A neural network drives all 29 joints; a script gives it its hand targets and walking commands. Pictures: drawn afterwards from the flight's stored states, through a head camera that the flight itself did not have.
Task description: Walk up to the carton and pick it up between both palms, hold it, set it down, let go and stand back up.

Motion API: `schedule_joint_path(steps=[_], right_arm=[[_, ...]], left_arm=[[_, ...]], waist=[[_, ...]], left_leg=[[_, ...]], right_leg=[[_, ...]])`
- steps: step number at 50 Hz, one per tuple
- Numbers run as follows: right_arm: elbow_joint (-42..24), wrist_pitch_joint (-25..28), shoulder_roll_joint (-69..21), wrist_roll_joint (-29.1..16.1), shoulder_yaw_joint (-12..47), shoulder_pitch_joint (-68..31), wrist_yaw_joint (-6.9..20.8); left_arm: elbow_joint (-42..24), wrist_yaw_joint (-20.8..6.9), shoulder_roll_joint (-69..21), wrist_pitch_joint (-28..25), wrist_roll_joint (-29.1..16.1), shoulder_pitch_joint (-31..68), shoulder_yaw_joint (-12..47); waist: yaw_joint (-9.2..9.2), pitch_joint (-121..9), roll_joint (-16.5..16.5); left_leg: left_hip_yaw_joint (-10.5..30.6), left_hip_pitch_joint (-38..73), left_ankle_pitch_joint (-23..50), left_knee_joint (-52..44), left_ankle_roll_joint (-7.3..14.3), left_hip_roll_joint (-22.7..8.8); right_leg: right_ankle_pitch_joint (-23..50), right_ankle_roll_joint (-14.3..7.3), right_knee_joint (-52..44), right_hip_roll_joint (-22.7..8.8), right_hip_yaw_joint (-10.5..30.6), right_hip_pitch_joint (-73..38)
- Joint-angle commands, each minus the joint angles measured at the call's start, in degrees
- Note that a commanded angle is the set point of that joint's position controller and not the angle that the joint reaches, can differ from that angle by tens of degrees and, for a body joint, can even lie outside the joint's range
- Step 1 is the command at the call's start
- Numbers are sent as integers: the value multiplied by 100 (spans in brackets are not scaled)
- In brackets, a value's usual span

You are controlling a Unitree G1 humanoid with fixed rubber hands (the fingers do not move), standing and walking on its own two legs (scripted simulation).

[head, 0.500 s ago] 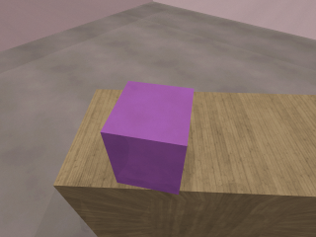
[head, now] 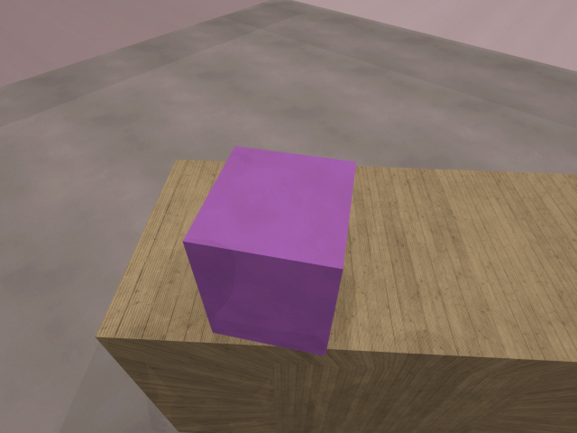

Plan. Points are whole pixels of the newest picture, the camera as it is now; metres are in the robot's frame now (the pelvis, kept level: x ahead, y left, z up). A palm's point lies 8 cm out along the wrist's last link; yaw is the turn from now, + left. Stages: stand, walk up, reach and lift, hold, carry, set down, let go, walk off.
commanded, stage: stand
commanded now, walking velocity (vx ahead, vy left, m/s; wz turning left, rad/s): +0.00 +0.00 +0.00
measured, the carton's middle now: (280, 251) +0.42 +0.02 +0.01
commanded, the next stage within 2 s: none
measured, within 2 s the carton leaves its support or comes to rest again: neither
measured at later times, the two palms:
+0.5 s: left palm out of the picture -0.04 +0.21 -0.15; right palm out of the picture +0.01 -0.21 -0.15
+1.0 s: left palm out of the picture -0.04 +0.21 -0.14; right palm out of the picture +0.00 -0.20 -0.15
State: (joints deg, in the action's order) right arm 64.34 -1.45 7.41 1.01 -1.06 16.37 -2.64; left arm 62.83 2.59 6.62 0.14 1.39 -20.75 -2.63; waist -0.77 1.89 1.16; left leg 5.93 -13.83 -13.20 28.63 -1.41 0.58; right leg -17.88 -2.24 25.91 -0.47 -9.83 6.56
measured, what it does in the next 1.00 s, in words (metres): stands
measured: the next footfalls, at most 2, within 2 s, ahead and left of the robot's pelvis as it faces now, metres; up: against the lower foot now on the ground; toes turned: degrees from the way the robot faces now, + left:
none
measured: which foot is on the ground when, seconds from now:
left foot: down 0.00-1.00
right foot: down 0.00-1.00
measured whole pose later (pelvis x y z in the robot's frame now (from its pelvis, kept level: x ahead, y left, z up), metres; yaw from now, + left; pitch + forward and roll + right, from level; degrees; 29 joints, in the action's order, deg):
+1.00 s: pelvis +0.02 +0.00 +0.00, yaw +0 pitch -1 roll +0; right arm 65.8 -0.8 6.6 0.6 0.1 16.2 -3.0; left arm 65.0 2.9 5.6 0.3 0.8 -20.9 -2.4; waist -0.6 2.2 1.3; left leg 5.1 -13.6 -14.7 29.2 -1.0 0.8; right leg -19.4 -1.6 26.2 -1.1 -9.7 6.0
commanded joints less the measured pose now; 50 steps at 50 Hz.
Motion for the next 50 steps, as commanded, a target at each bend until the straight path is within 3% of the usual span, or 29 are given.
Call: schedule_joint_path(steps=[1,3,4,6,8,9,14,15,18,19,20,21,23,24,25,27,28,32,34,36,37,39,40,42,44,45,47,48,50], right_arm=[[-80,56,113,-11,67,231,-48],[-83,96,324,11,-24,251,-20],[-110,105,269,24,38,194,-53],[-172,118,851,-18,-165,34,-45],[-19,84,364,2,2,438,-39],[-16,98,456,-38,-61,150,-34],[52,117,494,-58,-30,604,-49],[-6,154,364,-30,19,374,-13],[-9,142,483,29,-26,189,-62],[-73,103,394,-41,5,203,-46],[-192,77,359,-45,-16,27,-34],[-69,55,374,-9,16,91,-82],[-162,86,362,17,24,51,-12],[-70,86,510,-8,2,246,-44],[-47,66,254,0,32,145,-48],[-88,120,405,-36,2,348,-18],[-33,90,199,-20,33,316,-17],[65,85,538,-10,12,466,-55],[-99,103,372,-62,34,-39,1],[145,84,290,-11,48,479,-28],[36,84,472,3,18,257,-16],[34,162,411,-17,48,289,-14],[84,159,399,-17,14,311,-49],[62,190,348,-35,42,279,-60],[45,110,400,23,23,199,-37],[116,108,201,27,89,398,-24],[131,116,156,-51,115,592,-48],[32,116,167,-63,120,218,-5],[-2,74,481,-48,31,321,-30]], left_arm=[[9,29,297,-23,-88,-616,-52],[73,42,647,-9,-20,-620,-111],[-4,29,553,6,-25,-570,-115],[47,14,596,-14,12,-512,-77],[117,71,364,-8,-44,-747,-26],[106,89,452,20,-12,-588,-78],[206,83,243,-18,-53,-684,1],[245,74,441,15,-49,-860,-36],[155,17,627,-35,-47,-564,-102],[130,80,336,-32,-45,-485,-14],[223,69,236,0,-21,-450,9],[99,43,464,-20,-27,-433,-69],[179,55,191,27,-49,-616,2],[157,81,386,23,8,-555,-3],[197,104,365,38,-18,-741,-44],[157,119,521,26,-9,-461,-42],[154,75,428,-7,-24,-485,-33],[236,76,384,-17,-92,-668,-46],[230,61,184,-6,-18,-564,-17],[145,61,302,-7,-47,-374,-63],[155,69,187,12,-64,-608,-3],[236,65,506,12,-90,-709,-94],[227,82,545,-19,-37,-759,-111],[201,25,343,-11,-28,-457,-61],[168,17,474,-1,-37,-524,-102],[228,27,427,-27,-59,-669,-79],[287,76,195,13,-73,-859,6],[178,56,111,26,-58,-595,14],[148,38,353,-33,4,-524,-18]], waist=[[-65,336,-136],[-14,271,49],[-98,172,-52],[-1,282,-135],[-27,412,-130],[-13,370,322],[102,269,-89],[-5,205,145],[-108,161,-43],[61,439,-92],[95,392,-518],[-85,223,-74],[-52,531,-410],[-75,351,-310],[-139,216,137],[141,319,-52],[75,380,219],[20,219,-241],[-64,413,-41],[126,325,88],[-43,319,215],[-54,178,-103],[-76,350,190],[28,209,-294],[-20,327,-171],[-5,236,168],[2,254,-32],[39,520,171],[36,492,-245]], left_leg=[[225,-417,1017,-390,293,-348],[33,-201,1168,-359,177,-305],[291,-150,1221,-450,258,-378],[130,-282,1132,-317,277,-342],[177,-597,1140,-411,276,-373],[62,-416,1110,-362,216,-268],[135,-229,1392,-311,284,-381],[246,-329,1498,-305,268,-362],[194,-181,1597,-293,301,-438],[157,-371,1381,-275,336,-338],[89,-70,1160,-229,280,-282],[-47,-353,1172,-266,264,-271],[145,-437,1375,-273,304,-345],[87,-386,1416,-323,265,-350],[-13,-473,1449,-198,253,-334],[72,-140,1239,-268,242,-280],[-8,-57,1354,-270,211,-307],[181,-209,1050,-422,304,-339],[134,-313,1197,-394,240,-321],[-2,-377,1107,-328,216,-266],[69,-403,1282,-356,197,-304],[204,-226,1271,-441,268,-361],[164,-552,1424,-385,256,-341],[212,-238,1303,-371,354,-379],[61,-208,1429,-298,259,-354],[135,-100,1323,-388,228,-359],[320,-238,1326,-387,240,-399],[66,-448,1410,-287,291,-361],[190,-185,1531,-383,286,-365]], right_leg=[[501,-213,-731,-640,615,-8],[511,-206,-578,-728,701,148],[615,-125,-585,-588,496,144],[580,-152,-689,-658,666,133],[852,-181,-543,-725,662,-128],[709,-196,-628,-719,626,41],[781,-151,-539,-654,631,15],[851,-109,-406,-543,557,-129],[849,-57,-499,-566,500,22],[841,-160,-590,-691,548,222],[646,-136,-738,-696,652,408],[622,-177,-599,-717,588,16],[1047,-118,-575,-667,608,182],[1058,-133,-537,-765,611,-37],[989,-167,-489,-730,632,-223],[1123,-164,-625,-826,737,287],[906,-154,-547,-775,620,290],[576,-66,-622,-567,569,-19],[813,-112,-578,-687,636,72],[560,-141,-606,-675,586,-93],[661,-167,-510,-748,614,-71],[736,-128,-551,-655,549,-119],[879,-79,-441,-632,494,-318],[841,-86,-556,-628,522,-44],[814,-41,-544,-633,498,35],[956,-86,-504,-704,658,-4],[803,-30,-434,-575,446,-91],[826,-79,-549,-669,573,-18],[1000,-169,-572,-798,650,245]])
